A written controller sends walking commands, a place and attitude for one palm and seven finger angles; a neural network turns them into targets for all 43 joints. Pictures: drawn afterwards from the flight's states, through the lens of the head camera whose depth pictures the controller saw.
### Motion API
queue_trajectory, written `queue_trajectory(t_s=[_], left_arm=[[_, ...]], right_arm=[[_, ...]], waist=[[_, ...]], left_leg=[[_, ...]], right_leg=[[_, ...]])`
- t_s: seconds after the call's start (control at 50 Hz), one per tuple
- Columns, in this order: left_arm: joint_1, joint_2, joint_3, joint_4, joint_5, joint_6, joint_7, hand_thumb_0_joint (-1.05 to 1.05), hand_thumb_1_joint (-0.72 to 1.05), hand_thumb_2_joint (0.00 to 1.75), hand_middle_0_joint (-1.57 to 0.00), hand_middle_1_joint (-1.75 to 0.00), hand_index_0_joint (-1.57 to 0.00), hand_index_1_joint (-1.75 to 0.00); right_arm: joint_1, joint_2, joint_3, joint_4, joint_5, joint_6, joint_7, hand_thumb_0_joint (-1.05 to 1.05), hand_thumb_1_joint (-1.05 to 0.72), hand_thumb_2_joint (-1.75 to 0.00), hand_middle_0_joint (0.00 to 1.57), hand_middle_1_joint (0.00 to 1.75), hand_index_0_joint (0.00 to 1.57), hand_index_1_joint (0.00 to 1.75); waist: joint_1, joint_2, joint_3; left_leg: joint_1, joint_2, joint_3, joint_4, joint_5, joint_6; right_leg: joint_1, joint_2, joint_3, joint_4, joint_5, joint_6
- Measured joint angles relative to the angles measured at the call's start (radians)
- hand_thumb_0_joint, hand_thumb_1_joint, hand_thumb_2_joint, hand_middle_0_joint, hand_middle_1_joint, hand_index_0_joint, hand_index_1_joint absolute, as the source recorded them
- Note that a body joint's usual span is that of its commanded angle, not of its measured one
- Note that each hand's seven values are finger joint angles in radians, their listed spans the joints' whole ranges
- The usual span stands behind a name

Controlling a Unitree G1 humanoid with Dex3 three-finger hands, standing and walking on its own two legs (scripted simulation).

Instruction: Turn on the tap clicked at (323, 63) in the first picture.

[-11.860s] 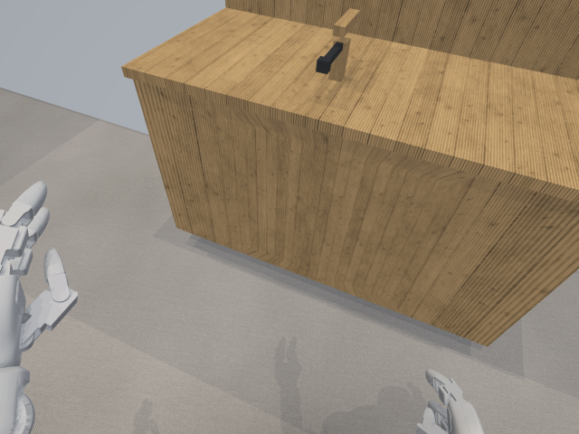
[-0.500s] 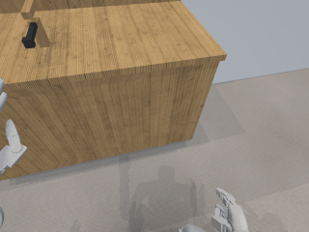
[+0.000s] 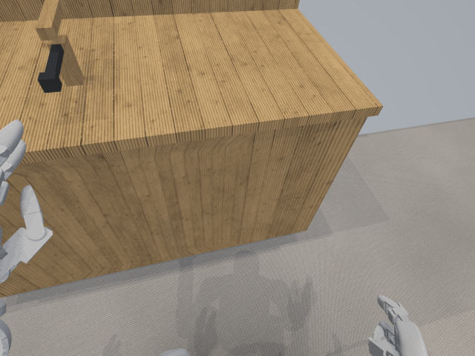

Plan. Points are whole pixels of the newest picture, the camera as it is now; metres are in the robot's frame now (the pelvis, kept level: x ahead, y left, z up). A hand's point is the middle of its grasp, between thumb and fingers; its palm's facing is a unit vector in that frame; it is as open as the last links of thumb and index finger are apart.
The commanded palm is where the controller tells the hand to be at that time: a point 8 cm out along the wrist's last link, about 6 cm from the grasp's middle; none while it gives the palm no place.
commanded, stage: take the last steps up to it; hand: left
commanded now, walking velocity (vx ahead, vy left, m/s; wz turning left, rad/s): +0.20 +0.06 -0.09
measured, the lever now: (50, 82) +0.54 +0.39 +0.13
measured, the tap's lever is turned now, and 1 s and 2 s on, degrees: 0 0 0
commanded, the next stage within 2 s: come to a stop and stand still in 0.36 s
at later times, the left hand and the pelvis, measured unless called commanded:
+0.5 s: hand (53, 177) +0.29 +0.26 +0.18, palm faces +0.39 -0.83 -0.40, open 7.4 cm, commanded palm +0.23 +0.29 +0.19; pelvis +0.06 +0.02 +0.01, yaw -2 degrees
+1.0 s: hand (44, 188) +0.27 +0.26 +0.18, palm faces +0.31 -0.86 -0.41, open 7.4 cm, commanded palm +0.22 +0.30 +0.19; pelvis +0.04 +0.03 +0.01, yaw -4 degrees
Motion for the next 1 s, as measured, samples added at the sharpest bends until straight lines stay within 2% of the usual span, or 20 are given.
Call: queue_trajectory(t_s=[0.04,0.06,0.12,0.16,0.22,0.32,0.34,0.38,0.42,0.46,0.5,0.56,0.62,0.66,0.7,0.74,0.78,0.82,0.94,1.0], left_arm=[[-0.038,0.031,0.028,0.020,0.003,-0.013,0.007,0.01,0.89,0.90,-0.22,-0.31,-0.21,-0.30],[-0.057,0.041,0.040,0.041,0.002,-0.015,0.006,0.01,0.89,0.90,-0.22,-0.31,-0.21,-0.30],[-0.092,0.042,0.059,0.088,-0.007,-0.004,0.003,0.01,0.89,0.90,-0.22,-0.30,-0.21,-0.30],[-0.086,0.019,0.054,0.089,-0.014,0.004,-0.001,0.01,0.89,0.90,-0.22,-0.30,-0.21,-0.30],[-0.046,-0.011,0.026,0.072,-0.017,0.014,-0.010,0.01,0.89,0.90,-0.21,-0.30,-0.20,-0.30],[0.010,0.004,0.003,0.080,-0.015,0.043,-0.018,0.01,0.89,0.90,-0.21,-0.30,-0.20,-0.30],[0.013,0.012,0.007,0.087,-0.014,0.049,-0.016,0.01,0.89,0.90,-0.21,-0.30,-0.21,-0.30],[-0.003,0.004,0.006,0.109,-0.008,0.060,-0.014,0.01,0.89,0.90,-0.22,-0.30,-0.21,-0.30],[-0.031,-0.013,-0.003,0.129,-0.008,0.066,-0.011,0.01,0.89,0.90,-0.22,-0.30,-0.21,-0.30],[-0.058,-0.032,-0.012,0.143,-0.013,0.067,-0.011,0.01,0.89,0.90,-0.22,-0.30,-0.21,-0.30],[-0.066,-0.048,-0.016,0.148,-0.012,0.063,-0.006,0.01,0.89,0.90,-0.22,-0.30,-0.21,-0.30],[-0.048,-0.052,-0.021,0.135,-0.009,0.053,-0.001,0.01,0.89,0.90,-0.22,-0.30,-0.21,-0.30],[-0.020,-0.037,-0.027,0.088,-0.010,0.049,-0.001,0.01,0.89,0.90,-0.22,-0.30,-0.21,-0.30],[0.004,-0.026,-0.025,0.045,-0.014,0.049,-0.002,0.01,0.89,0.90,-0.22,-0.30,-0.21,-0.30],[0.007,0.000,-0.014,0.025,-0.018,0.048,-0.001,0.01,0.89,0.90,-0.22,-0.30,-0.21,-0.30],[-0.001,0.021,0.003,0.032,-0.020,0.043,-0.004,0.01,0.89,0.90,-0.22,-0.30,-0.21,-0.30],[-0.024,0.026,0.017,0.054,-0.019,0.043,-0.008,0.01,0.89,0.90,-0.22,-0.30,-0.21,-0.30],[-0.055,0.018,0.018,0.070,-0.020,0.047,-0.007,0.01,0.89,0.90,-0.22,-0.30,-0.21,-0.30],[-0.050,-0.018,-0.003,0.059,-0.033,0.078,-0.019,0.01,0.89,0.90,-0.21,-0.30,-0.20,-0.30],[-0.034,-0.014,-0.015,0.064,-0.032,0.092,-0.026,0.01,0.89,0.90,-0.21,-0.30,-0.20,-0.30]], right_arm=[[-0.014,0.036,0.001,-0.002,0.003,-0.001,-0.003,0.01,-0.91,-0.90,0.20,0.30,0.20,0.30],[-0.018,0.054,0.008,0.001,0.003,-0.004,-0.001,0.01,-0.91,-0.90,0.20,0.30,0.20,0.30],[-0.019,0.101,0.042,0.008,0.010,-0.016,0.015,0.01,-0.91,-0.90,0.20,0.30,0.20,0.30],[-0.012,0.124,0.064,0.010,0.014,-0.023,0.028,0.01,-0.91,-0.90,0.20,0.30,0.20,0.30],[0.004,0.143,0.092,0.011,0.011,-0.028,0.037,0.01,-0.90,-0.90,0.20,0.30,0.20,0.30],[0.022,0.152,0.121,0.025,0.005,-0.013,0.026,0.01,-0.90,-0.90,0.21,0.30,0.21,0.30],[0.025,0.150,0.124,0.028,0.005,-0.008,0.023,0.01,-0.90,-0.90,0.21,0.30,0.21,0.30],[0.021,0.131,0.120,0.038,0.005,0.004,0.019,0.01,-0.90,-0.90,0.21,0.30,0.21,0.30],[0.015,0.108,0.110,0.058,0.005,0.014,0.018,0.01,-0.90,-0.90,0.21,0.30,0.21,0.30],[0.010,0.087,0.097,0.072,0.008,0.021,0.023,0.01,-0.90,-0.90,0.21,0.30,0.21,0.30],[0.004,0.065,0.089,0.073,0.008,0.028,0.022,0.01,-0.90,-0.90,0.21,0.30,0.21,0.30],[-0.005,0.035,0.076,0.054,0.005,0.033,0.016,0.01,-0.91,-0.90,0.20,0.30,0.20,0.30],[-0.010,0.011,0.058,0.023,0.001,0.032,0.006,0.01,-0.91,-0.90,0.20,0.30,0.20,0.30],[-0.008,-0.003,0.046,0.000,0.000,0.031,-0.001,0.01,-0.91,-0.90,0.20,0.30,0.20,0.30],[-0.012,0.013,0.035,-0.003,0.002,0.033,-0.010,0.01,-0.91,-0.90,0.20,0.30,0.20,0.30],[-0.009,0.041,0.038,-0.010,0.002,0.030,-0.008,0.01,-0.91,-0.90,0.20,0.30,0.20,0.30],[-0.008,0.068,0.048,-0.013,-0.009,0.015,-0.002,0.01,-0.91,-0.90,0.20,0.30,0.20,0.30],[-0.008,0.089,0.063,-0.015,-0.010,-0.002,0.013,0.01,-0.91,-0.90,0.20,0.30,0.20,0.30],[-0.017,0.139,0.110,-0.027,-0.002,-0.023,0.058,0.01,-0.90,-0.90,0.20,0.30,0.20,0.30],[-0.020,0.147,0.123,-0.032,0.002,-0.020,0.061,0.01,-0.90,-0.90,0.21,0.30,0.21,0.30]], waist=[[0.007,-0.015,0.003],[0.005,-0.012,-0.003],[-0.004,0.011,-0.029],[-0.004,0.026,-0.041],[-0.005,0.049,-0.051],[0.008,0.065,-0.051],[0.012,0.063,-0.052],[0.016,0.090,-0.046],[0.015,0.101,-0.047],[0.020,0.083,-0.047],[0.014,0.061,-0.043],[-0.006,0.038,-0.033],[-0.018,0.029,-0.017],[-0.019,0.040,-0.011],[-0.009,0.014,-0.004],[0.009,-0.008,-0.016],[0.012,-0.003,-0.023],[0.013,0.017,-0.021],[0.022,0.057,-0.013],[0.022,0.062,-0.006]], left_leg=[[0.000,-0.003,0.018,0.047,-0.044,0.012],[0.003,0.001,0.018,0.048,-0.058,0.016],[0.019,0.009,0.016,0.010,-0.056,0.022],[0.034,0.008,0.023,-0.024,-0.046,0.028],[0.052,0.000,0.031,-0.057,-0.042,0.032],[0.068,-0.012,0.044,-0.036,-0.073,0.025],[0.065,-0.015,0.047,-0.014,-0.089,0.022],[0.054,0.002,0.038,0.050,-0.131,0.014],[0.021,-0.005,0.000,0.156,-0.224,0.001],[-0.032,-0.030,-0.036,0.312,-0.270,-0.012],[-0.069,-0.038,-0.054,0.398,-0.262,-0.023],[-0.070,-0.026,-0.060,0.319,-0.218,-0.028],[-0.026,-0.015,-0.065,0.139,-0.140,-0.029],[0.029,-0.010,-0.069,0.004,-0.032,-0.028],[0.049,-0.023,-0.052,-0.006,-0.020,-0.008],[0.053,-0.029,-0.031,-0.008,-0.038,0.006],[0.054,-0.024,-0.035,-0.030,-0.029,0.010],[0.052,-0.012,-0.049,-0.056,-0.005,0.009],[0.035,0.023,-0.049,-0.087,0.039,-0.007],[0.008,0.030,-0.045,-0.054,0.040,-0.021]], right_leg=[[-0.075,0.022,0.047,0.215,-0.123,-0.024],[-0.113,0.041,0.050,0.310,-0.148,-0.030],[-0.199,0.074,0.023,0.439,-0.122,-0.030],[-0.227,0.078,0.005,0.408,-0.073,-0.026],[-0.220,0.083,-0.014,0.265,-0.024,-0.021],[-0.120,0.108,-0.037,-0.014,0.024,-0.020],[-0.088,0.112,-0.041,-0.074,0.047,-0.024],[-0.065,0.129,-0.049,-0.104,0.147,-0.074],[-0.062,0.132,-0.056,-0.081,0.122,-0.102],[-0.052,0.122,-0.049,-0.085,0.104,-0.108],[-0.033,0.112,-0.041,-0.113,0.114,-0.100],[-0.008,0.102,-0.037,-0.151,0.132,-0.091],[0.004,0.100,-0.039,-0.150,0.127,-0.077],[0.004,0.107,-0.039,-0.120,0.108,-0.063],[0.001,0.092,-0.022,-0.080,0.084,-0.049],[-0.024,0.095,0.018,-0.023,-0.011,-0.038],[-0.053,0.112,0.035,0.060,-0.078,-0.032],[-0.063,0.130,0.037,0.086,-0.078,-0.028],[-0.031,0.146,0.026,-0.035,-0.033,-0.013],[0.016,0.145,0.016,-0.162,0.075,-0.020]])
